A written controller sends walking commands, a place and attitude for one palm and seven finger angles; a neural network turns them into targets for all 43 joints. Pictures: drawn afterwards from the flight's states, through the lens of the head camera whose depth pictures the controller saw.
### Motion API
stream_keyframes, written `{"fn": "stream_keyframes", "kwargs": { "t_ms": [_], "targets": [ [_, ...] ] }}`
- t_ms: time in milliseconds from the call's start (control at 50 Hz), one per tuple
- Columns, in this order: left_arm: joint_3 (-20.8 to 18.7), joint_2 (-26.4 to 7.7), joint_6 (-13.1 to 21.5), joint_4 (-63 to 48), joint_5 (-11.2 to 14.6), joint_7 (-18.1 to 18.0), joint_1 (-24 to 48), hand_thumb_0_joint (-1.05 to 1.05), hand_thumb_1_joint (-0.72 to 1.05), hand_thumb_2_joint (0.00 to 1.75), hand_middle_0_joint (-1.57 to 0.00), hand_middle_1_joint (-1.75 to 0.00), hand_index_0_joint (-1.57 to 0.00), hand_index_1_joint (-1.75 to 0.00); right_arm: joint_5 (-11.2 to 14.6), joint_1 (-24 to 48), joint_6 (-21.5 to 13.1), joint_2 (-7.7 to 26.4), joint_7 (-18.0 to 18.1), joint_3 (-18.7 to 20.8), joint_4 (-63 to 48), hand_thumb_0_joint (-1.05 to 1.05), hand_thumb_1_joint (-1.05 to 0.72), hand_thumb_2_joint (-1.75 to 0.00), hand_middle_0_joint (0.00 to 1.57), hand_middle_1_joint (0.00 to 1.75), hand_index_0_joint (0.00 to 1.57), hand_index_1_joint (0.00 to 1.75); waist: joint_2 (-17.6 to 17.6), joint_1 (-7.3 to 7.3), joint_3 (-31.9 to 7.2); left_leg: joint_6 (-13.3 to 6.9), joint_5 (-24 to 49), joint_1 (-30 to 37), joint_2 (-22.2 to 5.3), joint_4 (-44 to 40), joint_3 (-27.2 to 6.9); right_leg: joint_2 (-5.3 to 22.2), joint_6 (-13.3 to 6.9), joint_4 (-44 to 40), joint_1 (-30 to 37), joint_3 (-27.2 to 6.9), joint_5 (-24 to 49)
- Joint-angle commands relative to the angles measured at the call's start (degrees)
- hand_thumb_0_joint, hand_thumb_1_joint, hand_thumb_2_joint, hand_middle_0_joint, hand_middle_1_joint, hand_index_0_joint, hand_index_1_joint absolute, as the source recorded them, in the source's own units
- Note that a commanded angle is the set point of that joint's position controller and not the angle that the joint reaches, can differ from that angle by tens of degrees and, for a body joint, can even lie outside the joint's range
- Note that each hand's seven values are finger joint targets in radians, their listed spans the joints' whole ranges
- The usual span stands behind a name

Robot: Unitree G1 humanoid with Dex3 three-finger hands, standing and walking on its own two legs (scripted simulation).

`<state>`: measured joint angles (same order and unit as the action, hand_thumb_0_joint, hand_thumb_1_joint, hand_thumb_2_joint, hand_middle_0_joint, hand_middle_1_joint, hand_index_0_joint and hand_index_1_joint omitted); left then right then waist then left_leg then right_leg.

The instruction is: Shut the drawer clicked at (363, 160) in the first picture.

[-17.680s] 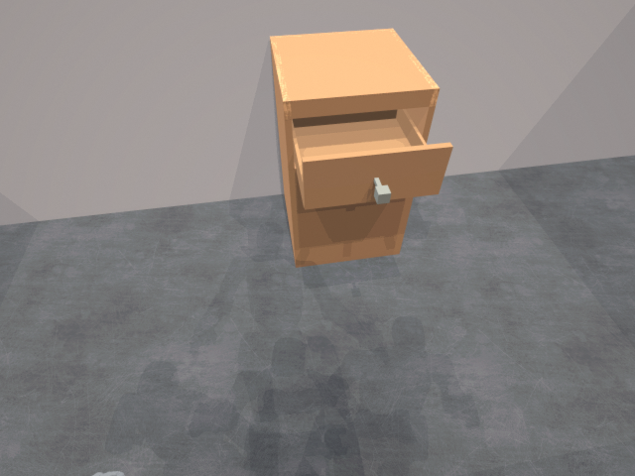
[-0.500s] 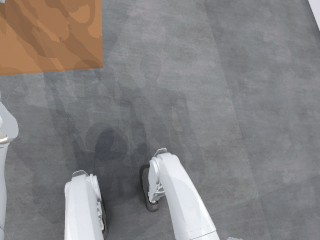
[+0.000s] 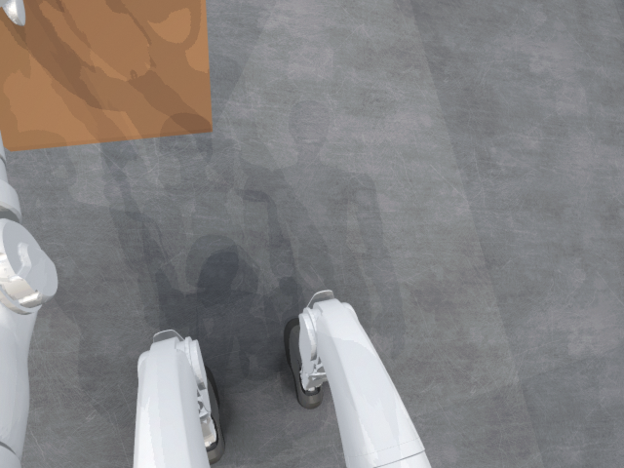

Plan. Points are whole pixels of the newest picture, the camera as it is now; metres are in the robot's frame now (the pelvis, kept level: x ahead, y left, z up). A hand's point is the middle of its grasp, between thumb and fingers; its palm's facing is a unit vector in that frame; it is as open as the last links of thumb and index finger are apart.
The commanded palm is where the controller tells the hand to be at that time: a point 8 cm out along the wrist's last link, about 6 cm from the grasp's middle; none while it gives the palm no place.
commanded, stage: pull the fist back off the drawer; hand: left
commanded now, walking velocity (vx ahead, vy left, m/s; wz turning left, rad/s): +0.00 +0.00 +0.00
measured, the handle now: out of the picture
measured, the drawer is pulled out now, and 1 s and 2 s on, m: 0.00 0.00 0.00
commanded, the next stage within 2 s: draw the hand back to the body in 0.22 s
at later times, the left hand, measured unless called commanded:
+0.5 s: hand out of the picture +0.54 +0.20 +0.08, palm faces +0.02 -1.00 -0.07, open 3.3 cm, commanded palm +0.50 +0.23 +0.11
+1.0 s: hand out of the picture +0.38 +0.22 +0.21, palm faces +0.18 -0.95 -0.26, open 3.3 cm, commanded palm +0.34 +0.27 +0.25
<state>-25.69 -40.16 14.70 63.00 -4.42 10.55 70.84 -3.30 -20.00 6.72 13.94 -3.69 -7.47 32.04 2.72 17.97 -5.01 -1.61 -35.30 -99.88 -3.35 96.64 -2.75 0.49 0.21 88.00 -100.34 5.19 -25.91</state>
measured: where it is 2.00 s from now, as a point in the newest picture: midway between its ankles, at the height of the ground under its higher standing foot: (258, 403)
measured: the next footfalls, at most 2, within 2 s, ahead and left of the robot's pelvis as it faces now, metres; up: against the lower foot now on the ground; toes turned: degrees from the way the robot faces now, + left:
none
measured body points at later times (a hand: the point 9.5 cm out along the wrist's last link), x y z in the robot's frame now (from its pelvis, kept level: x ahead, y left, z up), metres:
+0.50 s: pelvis +0.05 +0.00 +0.06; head +0.25 +0.04 +0.46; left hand +0.54 +0.25 +0.08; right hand +0.13 -0.26 -0.06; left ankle +0.05 +0.11 -0.51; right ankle +0.11 -0.13 -0.51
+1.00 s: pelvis +0.09 +0.00 +0.19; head +0.14 +0.01 +0.63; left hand +0.37 +0.27 +0.23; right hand +0.27 -0.23 +0.10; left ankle +0.05 +0.11 -0.51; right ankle +0.11 -0.13 -0.51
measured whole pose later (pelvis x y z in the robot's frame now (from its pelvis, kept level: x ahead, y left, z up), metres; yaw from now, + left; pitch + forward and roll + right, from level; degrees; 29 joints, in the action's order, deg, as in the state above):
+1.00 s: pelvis +0.09 +0.00 +0.19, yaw +5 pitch +11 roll -1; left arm -5.7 -17.4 5.4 11.4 3.3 -2.1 -1.8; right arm 3.0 -13.4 4.7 14.2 4.0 -1.1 27.4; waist 1.7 2.0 -5.7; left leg -0.8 -27.0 -32.5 -0.8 48.5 0.4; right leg 1.7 0.6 46.0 -35.0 3.0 -21.8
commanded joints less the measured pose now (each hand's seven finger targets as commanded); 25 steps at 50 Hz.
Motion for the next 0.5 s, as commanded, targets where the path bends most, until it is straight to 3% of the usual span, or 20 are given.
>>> {"fn": "stream_keyframes", "kwargs": {
  "t_ms": [0,40,60,100,160,200,220,240,260,300,340,360,380,420,480],
  "targets": [
    [-1.5,-10.4,4.3,-15.8,3.4,-0.3,18.3,0.0,0.9,0.9,-1.4,-1.6,-1.4,-1.6,-0.1,-11.9,-0.7,12.9,0.7,5.6,-1.4,0.0,-0.9,-0.9,0.2,0.3,0.2,0.3,13.5,-1.74,-42.4,-0.7,16.9,29.0,1.2,-13.9,-3.5,-2.5,-1.7,-9.3,28.7,-1.7,5.6],
    [-1.9,-9.5,5.2,-18.4,4.4,-0.4,14.8,0.0,0.9,0.9,-1.4,-1.6,-1.4,-1.6,0.0,-11.6,-0.9,12.9,0.6,6.3,-1.4,0.0,-0.9,-0.9,0.2,0.3,0.2,0.3,14.4,-2.82,-43.3,-0.4,19.5,31.2,1.1,-14.3,-3.3,-2.5,-1.8,-9.6,29.4,-1.7,7.2],
    [-2.2,-9.1,5.8,-19.9,4.8,-0.5,13.3,0.0,0.9,0.9,-1.4,-1.6,-1.4,-1.6,0.0,-11.4,-1.0,12.8,0.5,6.7,-1.4,0.0,-0.9,-0.9,0.2,0.3,0.2,0.3,13.2,-3.06,-44.0,-0.4,20.8,31.7,1.1,-14.2,-3.2,-2.5,-1.7,-9.8,30.7,-1.9,8.4],
    [0.2,-5.1,6.9,-22.5,5.7,-0.2,10.4,0.0,0.9,0.9,-1.4,-1.6,-1.4,-1.6,0.2,-10.7,-1.4,12.3,0.3,7.2,-1.4,0.0,-0.9,-0.9,0.2,0.3,0.2,0.3,14.5,-3.36,-43.9,0.0,23.6,34.9,1.2,-14.8,-3.2,-2.3,-1.8,-10.2,30.4,-1.9,10.4],
    [1.5,-2.6,8.5,-21.7,6.5,-0.4,10.9,0.0,0.9,0.9,-1.4,-1.6,-1.4,-1.6,0.2,-10.3,-1.8,12.4,0.5,7.9,0.0,0.0,-0.9,-0.9,0.2,0.3,0.2,0.3,12.3,-2.23,-41.1,0.0,24.4,35.2,1.3,-14.8,-3.2,-2.1,-1.6,-10.9,30.2,-1.8,11.6],
    [2.4,-1.2,9.8,-21.5,6.6,-0.6,10.9,0.0,0.9,0.9,-1.4,-1.6,-1.4,-1.6,0.1,-9.7,-2.0,12.0,0.6,8.0,0.3,0.0,-0.9,-0.9,0.2,0.3,0.2,0.3,13.9,-2.66,-40.6,0.3,25.2,36.4,1.5,-14.8,-3.0,-1.9,-1.9,-10.8,29.4,-1.9,11.8],
    [3.4,0.4,10.2,-18.4,6.4,-0.7,10.5,0.0,0.9,0.9,-1.4,-1.6,-1.4,-1.6,0.0,-9.6,-2.0,12.0,0.6,8.2,1.0,0.0,-0.9,-0.9,0.2,0.3,0.2,0.3,13.0,-2.13,-38.9,0.4,25.0,36.4,1.6,-14.8,-3.0,-1.9,-1.8,-11.0,28.6,-1.6,11.5],
    [3.1,0.1,10.9,-17.7,6.5,-0.8,11.9,0.0,0.9,0.9,-1.4,-1.6,-1.4,-1.6,-0.1,-9.7,-2.0,12.1,0.8,8.3,1.5,0.0,-0.9,-0.9,0.2,0.3,0.2,0.3,11.6,-1.57,-38.1,0.3,24.9,35.9,1.7,-14.5,-3.1,-1.9,-1.7,-11.0,28.7,-1.6,11.7],
    [2.5,-0.6,11.7,-16.9,6.2,-0.8,11.0,0.0,0.9,0.9,-1.4,-1.6,-1.4,-1.6,-0.3,-9.6,-1.8,12.1,1.0,8.3,1.3,0.0,-0.9,-0.9,0.2,0.3,0.2,0.3,11.5,-2.27,-38.2,0.4,25.3,35.9,1.8,-14.6,-2.9,-1.8,-1.8,-10.9,29.5,-1.7,12.0],
    [4.8,2.2,13.0,-16.6,5.9,-0.6,11.5,0.0,0.9,0.9,-1.4,-1.6,-1.4,-1.6,-0.4,-9.0,-1.7,11.7,0.8,8.5,1.2,0.0,-0.9,-0.9,0.2,0.3,0.2,0.3,14.7,-2.36,-39.0,0.7,27.2,38.6,2.0,-14.5,-3.0,-1.5,-2.1,-10.5,27.2,-1.6,12.3],
    [2.2,-0.6,13.6,-25.4,6.8,-0.4,4.7,0.0,0.9,0.9,-1.4,-1.6,-1.4,-1.6,0.0,-8.3,-0.9,12.2,0.5,9.2,-1.1,0.0,-0.9,-0.9,0.2,0.3,0.2,0.3,17.8,-6.58,-47.9,2.0,34.6,47.8,1.9,-17.1,-3.6,-1.5,-2.4,-11.4,32.2,-1.6,15.8],
    [3.1,1.2,12.8,-28.9,7.7,-0.1,-0.3,0.0,0.9,0.9,-1.4,-1.6,-1.4,-1.6,0.6,-7.4,-0.7,11.9,0.2,9.5,-2.5,0.0,-0.9,-0.9,0.2,0.3,0.2,0.3,16.5,-7.54,-51.2,2.0,37.1,50.2,2.0,-18.3,-3.3,-1.6,-2.2,-12.5,36.2,-1.8,18.4],
    [2.2,0.5,11.7,-32.2,8.6,0.1,-4.8,0.0,0.9,0.9,-1.4,-1.6,-1.4,-1.6,1.2,-6.7,-0.4,11.7,0.1,9.7,-3.7,0.0,-0.9,-0.9,0.2,0.3,0.2,0.3,15.2,-8.84,-52.4,2.1,38.3,51.0,2.0,-19.9,-3.1,-1.6,-2.2,-13.8,40.6,-1.9,20.5],
    [4.1,3.4,8.2,-35.3,10.2,0.3,-13.6,0.0,0.9,0.9,-1.4,-1.6,-1.4,-1.6,2.7,-5.2,-0.2,11.2,0.1,9.6,-5.2,0.0,-0.9,-0.9,0.2,0.3,0.2,0.3,12.1,-9.51,-48.9,1.6,37.4,50.3,2.1,-22.9,-2.4,-1.6,-1.9,-16.4,45.1,-2.0,21.9],
    [4.4,4.4,5.2,-45.6,12.5,-0.8,-18.4,0.0,0.9,0.9,-1.4,-1.6,-1.4,-1.6,4.2,-3.1,-1.2,10.5,1.0,9.7,-6.4,0.0,-0.9,-0.9,0.2,0.3,0.2,0.3,7.5,-10.07,-45.9,0.8,32.3,49.6,2.4,-27.1,-1.2,-1.6,-1.2,-21.0,52.2,-2.7,22.3]
  ]
}}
